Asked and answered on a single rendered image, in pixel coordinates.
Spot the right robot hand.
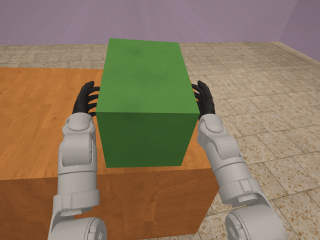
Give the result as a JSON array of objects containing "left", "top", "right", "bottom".
[{"left": 191, "top": 80, "right": 216, "bottom": 121}]

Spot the pedestal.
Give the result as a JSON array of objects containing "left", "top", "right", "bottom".
[{"left": 0, "top": 67, "right": 220, "bottom": 240}]

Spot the carton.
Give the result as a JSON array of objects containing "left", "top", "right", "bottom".
[{"left": 95, "top": 38, "right": 200, "bottom": 168}]

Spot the right robot upper arm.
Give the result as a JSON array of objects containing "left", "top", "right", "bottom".
[{"left": 225, "top": 203, "right": 288, "bottom": 240}]

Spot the left robot hand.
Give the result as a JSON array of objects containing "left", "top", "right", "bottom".
[{"left": 72, "top": 81, "right": 100, "bottom": 117}]

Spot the right robot forearm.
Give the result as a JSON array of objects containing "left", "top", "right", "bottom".
[{"left": 196, "top": 113, "right": 288, "bottom": 240}]

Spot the left robot upper arm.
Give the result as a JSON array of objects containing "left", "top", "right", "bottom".
[{"left": 49, "top": 217, "right": 107, "bottom": 240}]

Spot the left robot forearm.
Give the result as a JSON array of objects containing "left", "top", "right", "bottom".
[{"left": 47, "top": 112, "right": 100, "bottom": 240}]

